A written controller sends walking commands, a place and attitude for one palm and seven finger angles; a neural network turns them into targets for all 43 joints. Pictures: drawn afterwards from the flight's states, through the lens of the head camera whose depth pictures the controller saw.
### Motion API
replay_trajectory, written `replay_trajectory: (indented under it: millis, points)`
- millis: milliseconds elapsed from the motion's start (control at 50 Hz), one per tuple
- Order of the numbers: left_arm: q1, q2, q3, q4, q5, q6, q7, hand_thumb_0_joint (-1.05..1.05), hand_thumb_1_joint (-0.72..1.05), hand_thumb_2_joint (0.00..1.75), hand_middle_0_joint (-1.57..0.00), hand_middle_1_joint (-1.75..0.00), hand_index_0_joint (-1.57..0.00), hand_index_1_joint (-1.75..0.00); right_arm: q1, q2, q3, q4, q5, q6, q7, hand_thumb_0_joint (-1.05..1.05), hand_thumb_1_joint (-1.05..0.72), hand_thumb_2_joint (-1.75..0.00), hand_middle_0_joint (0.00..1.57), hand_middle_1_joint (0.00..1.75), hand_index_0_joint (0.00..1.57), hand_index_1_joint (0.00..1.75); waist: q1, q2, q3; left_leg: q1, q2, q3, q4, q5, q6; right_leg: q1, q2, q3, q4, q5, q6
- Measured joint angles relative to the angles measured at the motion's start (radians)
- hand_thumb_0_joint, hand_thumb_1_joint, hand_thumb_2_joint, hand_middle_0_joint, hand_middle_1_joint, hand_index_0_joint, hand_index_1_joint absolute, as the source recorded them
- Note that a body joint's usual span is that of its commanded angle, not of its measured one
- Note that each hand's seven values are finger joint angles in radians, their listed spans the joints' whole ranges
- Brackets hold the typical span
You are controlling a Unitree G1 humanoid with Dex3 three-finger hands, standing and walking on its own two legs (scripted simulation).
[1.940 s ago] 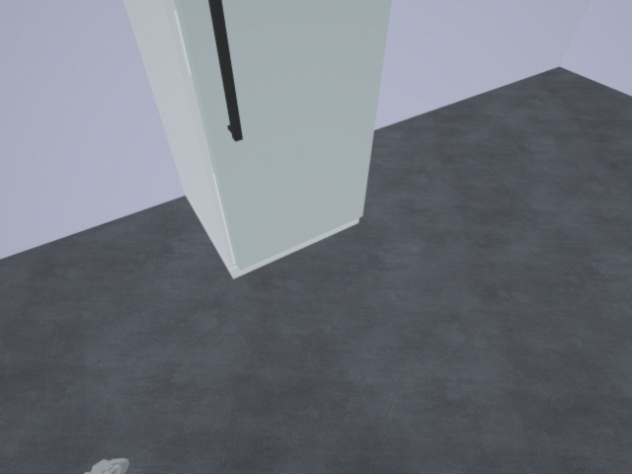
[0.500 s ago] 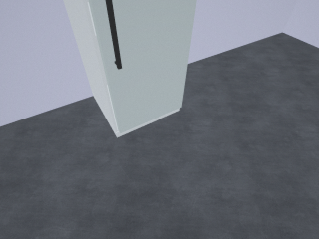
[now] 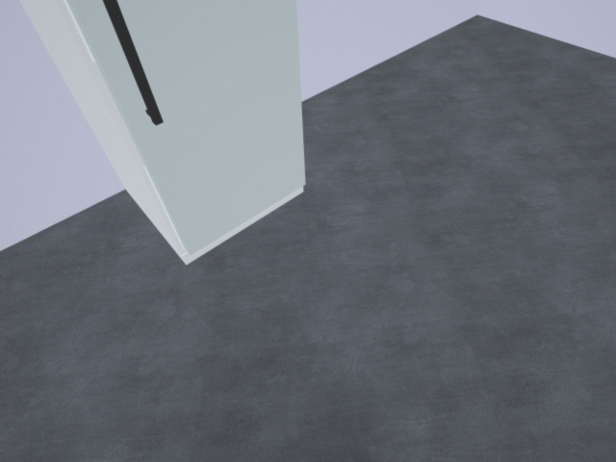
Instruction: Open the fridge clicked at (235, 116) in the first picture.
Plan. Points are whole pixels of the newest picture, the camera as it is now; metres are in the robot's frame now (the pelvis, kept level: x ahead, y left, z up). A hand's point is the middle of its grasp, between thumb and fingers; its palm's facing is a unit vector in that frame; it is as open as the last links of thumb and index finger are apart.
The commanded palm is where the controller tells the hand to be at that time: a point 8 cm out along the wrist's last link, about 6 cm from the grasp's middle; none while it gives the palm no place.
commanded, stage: walk to a spot facing it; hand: left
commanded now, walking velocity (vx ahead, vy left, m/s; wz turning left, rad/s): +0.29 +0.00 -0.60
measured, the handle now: (125, 46) +0.88 +0.49 +0.11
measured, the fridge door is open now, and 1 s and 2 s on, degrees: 0 0 0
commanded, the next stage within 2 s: none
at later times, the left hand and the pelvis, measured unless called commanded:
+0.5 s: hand out of the picture +0.10 +0.22 -0.15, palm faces -0.09 -0.98 -0.20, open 7.3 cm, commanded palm none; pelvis +0.13 +0.03 +0.02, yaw -13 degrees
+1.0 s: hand (263, 259) +0.50 +0.15 -0.15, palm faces -0.52 -0.84 -0.16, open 7.3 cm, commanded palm none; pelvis +0.32 +0.04 +0.01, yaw -32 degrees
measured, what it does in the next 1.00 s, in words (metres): walks ahead, turning right: left foot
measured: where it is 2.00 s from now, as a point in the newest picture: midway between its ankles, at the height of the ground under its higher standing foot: (336, 370)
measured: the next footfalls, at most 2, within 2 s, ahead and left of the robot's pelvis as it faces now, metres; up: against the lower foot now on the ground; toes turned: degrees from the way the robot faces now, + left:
left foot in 0.54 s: +0.28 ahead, +0.12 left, +0.00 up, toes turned -11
right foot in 1.14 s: +0.44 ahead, -0.12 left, +0.00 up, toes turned -46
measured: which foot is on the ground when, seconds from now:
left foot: down 0.00-0.00, up 0.02-0.52, down 0.54-1.00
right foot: down 0.00-0.56, up 0.58-1.00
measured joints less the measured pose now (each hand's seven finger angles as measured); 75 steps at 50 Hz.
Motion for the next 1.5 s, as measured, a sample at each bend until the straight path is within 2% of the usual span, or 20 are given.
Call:
replay_trajectory:
  millis: [60, 120, 180, 280, 380, 480, 540, 580, 640, 680, 740, 920, 1060, 1120, 1140, 1180, 1220, 1240, 1360, 1500]
  points:
    - [0.037, -0.025, 0.000, -0.014, 0.006, -0.029, 0.008, 0.00, 0.91, 0.89, -0.20, -0.29, -0.20, -0.30, 0.019, -0.004, -0.011, 0.007, 0.000, 0.028, 0.008, 0.00, -0.90, -0.90, 0.20, 0.30, 0.20, 0.30, 0.004, 0.030, -0.014, -0.127, -0.002, -0.084, 0.287, -0.149, -0.004, -0.002, 0.032, -0.018, -0.011, 0.063, -0.060]
    - [0.087, -0.046, 0.001, -0.009, 0.001, -0.048, 0.018, 0.00, 0.91, 0.89, -0.20, -0.29, -0.20, -0.30, 0.024, -0.003, -0.018, 0.009, -0.004, 0.025, 0.023, 0.01, -0.90, -0.90, 0.20, 0.30, 0.20, 0.30, 0.014, 0.023, -0.025, -0.226, -0.022, -0.121, 0.457, -0.055, -0.003, 0.047, 0.051, 0.005, -0.118, 0.106, -0.081]
    - [0.134, -0.059, -0.002, 0.012, -0.002, -0.065, 0.016, 0.00, 0.91, 0.89, -0.20, -0.29, -0.20, -0.30, 0.021, -0.004, -0.026, -0.010, -0.007, 0.004, 0.030, 0.01, -0.90, -0.90, 0.20, 0.30, 0.20, 0.30, 0.009, 0.008, -0.039, -0.287, -0.019, -0.128, 0.481, 0.059, -0.015, 0.097, 0.061, 0.044, -0.243, 0.168, -0.084]
    - [0.184, -0.074, 0.000, 0.037, -0.001, -0.090, 0.014, 0.00, 0.91, 0.89, -0.20, -0.29, -0.21, -0.30, 0.012, -0.013, -0.040, -0.032, -0.009, -0.018, 0.026, 0.01, -0.90, -0.90, 0.20, 0.30, 0.20, 0.30, 0.005, 0.007, -0.057, -0.333, -0.001, -0.153, 0.439, 0.140, -0.034, 0.153, 0.078, 0.099, -0.352, 0.205, -0.080]
    - [0.207, -0.078, 0.006, 0.049, 0.006, -0.103, 0.022, 0.00, 0.91, 0.89, -0.20, -0.29, -0.21, -0.30, -0.001, -0.010, -0.040, -0.034, -0.007, -0.020, 0.021, 0.01, -0.90, -0.90, 0.19, 0.30, 0.20, 0.30, 0.021, 0.010, -0.076, -0.329, 0.007, -0.154, 0.339, 0.120, -0.043, 0.205, 0.088, 0.142, -0.385, 0.180, -0.069]
    - [0.216, -0.067, 0.013, 0.056, 0.012, -0.101, 0.031, 0.00, 0.91, 0.89, -0.20, -0.29, -0.20, -0.30, -0.032, 0.019, -0.028, -0.055, 0.002, -0.032, 0.025, 0.01, -0.91, -0.90, 0.19, 0.30, 0.20, 0.30, 0.047, -0.011, -0.082, -0.270, -0.020, -0.134, 0.150, 0.062, -0.030, 0.253, 0.075, 0.196, -0.366, 0.116, -0.040]
    - [0.221, -0.051, 0.022, 0.059, 0.008, -0.092, 0.031, 0.00, 0.91, 0.89, -0.20, -0.29, -0.20, -0.30, -0.047, 0.042, -0.012, -0.083, 0.007, -0.064, 0.023, 0.01, -0.90, -0.90, 0.19, 0.30, 0.20, 0.30, 0.046, -0.033, -0.081, -0.170, -0.043, -0.116, -0.045, 0.108, -0.008, 0.248, 0.068, 0.237, -0.265, 0.028, -0.016]
    - [0.199, -0.035, 0.035, 0.072, -0.003, -0.077, 0.026, 0.00, 0.91, 0.89, -0.20, -0.29, -0.20, -0.30, -0.056, 0.062, 0.000, -0.095, 0.002, -0.092, 0.016, 0.01, -0.90, -0.90, 0.20, 0.30, 0.20, 0.30, 0.038, -0.055, -0.065, -0.153, -0.043, -0.074, -0.005, 0.138, 0.040, 0.157, 0.067, 0.210, -0.007, -0.035, -0.024]
    - [0.155, -0.008, 0.054, 0.078, 0.005, -0.057, 0.016, 0.00, 0.91, 0.89, -0.20, -0.29, -0.20, -0.30, -0.017, 0.088, 0.013, -0.097, -0.001, -0.098, 0.012, 0.00, -0.90, -0.90, 0.20, 0.30, 0.20, 0.30, 0.021, -0.067, -0.066, -0.075, -0.030, -0.015, -0.011, 0.054, 0.075, -0.013, 0.043, 0.096, 0.356, -0.017, -0.023]
    - [0.115, 0.011, 0.066, 0.061, 0.013, -0.049, 0.005, 0.00, 0.91, 0.89, -0.20, -0.29, -0.20, -0.30, 0.028, 0.099, 0.014, -0.080, -0.001, -0.101, 0.004, 0.00, -0.90, -0.90, 0.20, 0.30, 0.20, 0.30, 0.010, -0.068, -0.069, -0.014, -0.029, 0.009, -0.073, 0.060, 0.076, -0.104, 0.012, 0.032, 0.462, 0.066, -0.017]
    - [0.062, 0.025, 0.079, 0.018, 0.016, -0.046, -0.002, 0.00, 0.92, 0.89, -0.20, -0.29, -0.20, -0.30, 0.094, 0.095, -0.004, -0.042, 0.007, -0.108, -0.017, -0.01, -0.92, -0.90, 0.20, 0.30, 0.21, 0.30, 0.005, -0.066, -0.070, 0.065, -0.036, 0.052, -0.161, 0.067, 0.079, -0.218, -0.023, 0.004, 0.513, 0.182, -0.003]
    - [-0.050, 0.002, 0.078, -0.023, 0.017, -0.016, -0.009, 0.00, 0.92, 0.90, -0.19, -0.29, -0.19, -0.30, 0.263, 0.069, -0.006, 0.056, 0.005, -0.104, -0.029, 0.00, -0.92, -0.90, 0.20, 0.30, 0.20, 0.30, -0.039, -0.050, -0.048, 0.218, -0.065, 0.168, -0.268, 0.002, 0.084, -0.369, -0.062, -0.017, 0.454, 0.318, 0.015]
    - [-0.136, -0.050, 0.043, -0.029, 0.012, -0.014, -0.016, 0.00, 0.92, 0.90, -0.19, -0.29, -0.19, -0.30, 0.334, 0.106, 0.011, 0.095, -0.005, -0.084, -0.026, 0.00, -0.91, -0.90, 0.20, 0.30, 0.20, 0.30, -0.082, -0.028, 0.018, 0.308, -0.044, 0.241, -0.264, -0.091, 0.051, -0.271, -0.026, -0.138, 0.112, 0.242, -0.024]
    - [-0.154, -0.063, 0.030, -0.041, 0.013, -0.037, -0.015, 0.00, 0.92, 0.90, -0.19, -0.29, -0.20, -0.30, 0.345, 0.123, 0.011, 0.103, 0.000, -0.067, -0.018, 0.00, -0.91, -0.90, 0.20, 0.30, 0.20, 0.30, -0.081, -0.032, 0.040, 0.293, -0.005, 0.275, -0.110, -0.142, 0.023, -0.178, 0.026, -0.186, -0.023, 0.217, -0.058]
    - [-0.149, -0.063, 0.025, -0.045, 0.015, -0.051, -0.015, 0.00, 0.92, 0.90, -0.19, -0.29, -0.20, -0.30, 0.354, 0.128, 0.010, 0.102, 0.006, -0.060, -0.013, 0.00, -0.90, -0.90, 0.20, 0.30, 0.20, 0.30, -0.078, -0.040, 0.039, 0.257, 0.015, 0.272, 0.016, -0.143, 0.014, -0.123, 0.033, -0.196, -0.087, 0.246, -0.081]
    - [-0.140, -0.066, 0.019, -0.050, 0.004, -0.079, -0.005, 0.00, 0.91, 0.89, -0.20, -0.29, -0.20, -0.30, 0.330, 0.126, 0.008, 0.094, 0.020, -0.041, -0.009, 0.01, -0.90, -0.90, 0.20, 0.30, 0.20, 0.30, -0.060, -0.040, 0.041, 0.102, 0.034, 0.160, 0.394, -0.171, -0.009, -0.111, 0.051, -0.177, -0.068, 0.177, -0.159]
    - [-0.128, -0.063, 0.014, -0.047, -0.010, -0.081, 0.011, 0.00, 0.91, 0.89, -0.20, -0.29, -0.20, -0.30, 0.265, 0.120, 0.000, 0.068, 0.021, -0.026, -0.014, 0.01, -0.90, -0.90, 0.20, 0.30, 0.20, 0.30, -0.061, -0.035, 0.060, -0.045, 0.018, 0.020, 0.663, -0.157, -0.016, -0.080, 0.066, -0.156, -0.062, 0.151, -0.170]
    - [-0.117, -0.060, 0.014, -0.042, -0.015, -0.078, 0.019, 0.00, 0.91, 0.89, -0.20, -0.29, -0.20, -0.30, 0.230, 0.117, -0.003, 0.050, 0.019, -0.023, -0.014, 0.01, -0.90, -0.90, 0.20, 0.30, 0.20, 0.30, -0.062, -0.035, 0.060, -0.105, 0.018, -0.028, 0.719, -0.126, -0.021, -0.058, 0.072, -0.143, -0.081, 0.157, -0.151]
    - [-0.062, -0.040, 0.025, -0.004, -0.009, -0.063, 0.038, 0.00, 0.92, 0.89, -0.20, -0.29, -0.20, -0.30, 0.022, 0.078, -0.012, -0.069, 0.003, -0.019, -0.020, 0.00, -0.91, -0.90, 0.20, 0.30, 0.20, 0.30, -0.059, -0.003, 0.017, -0.330, 0.070, -0.166, 0.580, -0.013, -0.049, 0.018, 0.087, -0.051, -0.197, 0.192, -0.135]
    - [-0.034, -0.025, 0.039, -0.031, 0.000, -0.057, 0.031, 0.00, 0.92, 0.89, -0.20, -0.29, -0.20, -0.30, -0.104, 0.045, -0.011, -0.121, 0.000, -0.016, -0.013, 0.00, -0.91, -0.90, 0.20, 0.30, 0.20, 0.30, -0.006, 0.014, -0.011, -0.328, 0.044, -0.175, 0.353, 0.031, -0.071, 0.023, 0.076, 0.049, -0.201, 0.172, -0.093]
